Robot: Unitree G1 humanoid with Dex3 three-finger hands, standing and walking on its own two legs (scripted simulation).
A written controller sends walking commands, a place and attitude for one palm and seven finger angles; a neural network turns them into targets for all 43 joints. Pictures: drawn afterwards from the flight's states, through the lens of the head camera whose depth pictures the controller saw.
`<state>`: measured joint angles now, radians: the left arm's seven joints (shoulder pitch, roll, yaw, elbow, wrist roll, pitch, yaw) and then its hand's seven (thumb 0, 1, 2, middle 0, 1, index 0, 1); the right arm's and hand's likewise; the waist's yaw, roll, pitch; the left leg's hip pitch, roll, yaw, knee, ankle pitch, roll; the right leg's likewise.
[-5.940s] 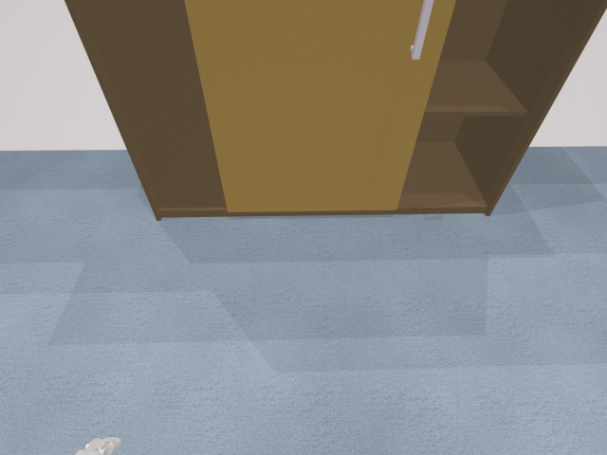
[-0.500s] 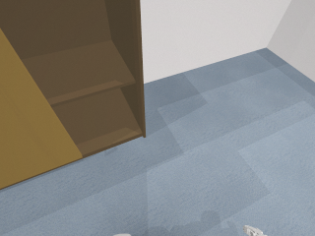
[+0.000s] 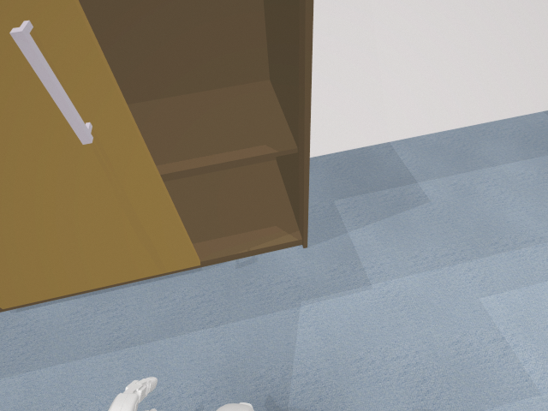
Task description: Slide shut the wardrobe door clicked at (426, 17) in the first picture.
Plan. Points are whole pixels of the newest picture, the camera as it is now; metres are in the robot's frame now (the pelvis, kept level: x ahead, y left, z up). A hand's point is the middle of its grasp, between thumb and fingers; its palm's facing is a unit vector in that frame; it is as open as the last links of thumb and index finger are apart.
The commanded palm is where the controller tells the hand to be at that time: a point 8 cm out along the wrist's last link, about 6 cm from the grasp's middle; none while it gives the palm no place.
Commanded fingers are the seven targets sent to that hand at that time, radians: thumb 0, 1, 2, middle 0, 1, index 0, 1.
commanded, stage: turn to face it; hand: left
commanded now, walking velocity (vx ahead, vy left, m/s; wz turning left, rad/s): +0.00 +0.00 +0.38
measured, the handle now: (59, 88) +0.69 +0.46 +0.13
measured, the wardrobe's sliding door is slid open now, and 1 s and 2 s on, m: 0.44 0.44 0.44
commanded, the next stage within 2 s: take the last steps up to it in 0.26 s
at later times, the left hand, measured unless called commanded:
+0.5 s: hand out of the picture -0.05 +0.25 -0.17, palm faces +0.25 -0.94 -0.24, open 7.4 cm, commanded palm none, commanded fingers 0.00 0.90 0.90 -0.20 -0.30 -0.20 -0.30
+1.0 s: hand out of the picture +0.03 +0.21 -0.14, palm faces +0.36 -0.91 -0.23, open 7.3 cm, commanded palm none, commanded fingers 0.00 0.90 0.90 -0.20 -0.30 -0.20 -0.30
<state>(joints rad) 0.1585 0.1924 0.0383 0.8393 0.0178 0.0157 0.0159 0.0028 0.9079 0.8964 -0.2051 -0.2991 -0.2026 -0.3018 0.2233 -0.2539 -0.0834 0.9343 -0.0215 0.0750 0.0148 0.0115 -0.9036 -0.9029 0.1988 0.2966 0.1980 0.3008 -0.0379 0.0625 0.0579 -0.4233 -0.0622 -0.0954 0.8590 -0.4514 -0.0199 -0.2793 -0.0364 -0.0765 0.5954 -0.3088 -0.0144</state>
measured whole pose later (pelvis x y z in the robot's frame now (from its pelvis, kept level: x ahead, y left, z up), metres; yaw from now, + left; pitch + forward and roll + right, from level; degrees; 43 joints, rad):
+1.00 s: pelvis +0.09 +0.05 +0.02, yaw +18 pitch -1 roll +2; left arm 0.38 0.12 0.03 1.06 0.03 -0.06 0.01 0.00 0.91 0.90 -0.21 -0.30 -0.20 -0.30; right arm 0.31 -0.22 -0.06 1.06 -0.03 0.03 0.03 0.01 -0.91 -0.90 0.19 0.30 0.19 0.30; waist 0.00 0.03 -0.01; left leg -0.55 0.08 0.01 1.07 -0.18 -0.02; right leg -0.10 -0.07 -0.17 0.37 -0.25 -0.02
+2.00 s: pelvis +0.24 +0.21 +0.00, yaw +18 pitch +0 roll +0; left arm 0.15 0.16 0.04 1.03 0.02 0.02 0.04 0.00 0.91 0.90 -0.21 -0.30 -0.21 -0.30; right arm 0.24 -0.17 -0.05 1.05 -0.01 0.04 -0.03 0.01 -0.91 -0.90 0.20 0.30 0.19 0.30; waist -0.01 0.00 0.07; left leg -0.23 0.03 0.04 0.55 -0.34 -0.04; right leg -0.35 -0.04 -0.09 0.54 -0.20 -0.02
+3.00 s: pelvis +0.26 +0.24 +0.01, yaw +17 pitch +0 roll +1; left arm 0.26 0.15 -0.01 1.13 0.01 -0.02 0.04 0.01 0.93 0.90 -0.20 -0.30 -0.20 -0.30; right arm 0.30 -0.16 0.03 1.15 -0.01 -0.03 -0.02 0.01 -0.91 -0.90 0.20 0.30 0.19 0.30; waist -0.01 0.03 0.02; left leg -0.10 -0.01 0.08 0.39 -0.29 0.02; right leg -0.24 -0.02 -0.04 0.46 -0.23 -0.01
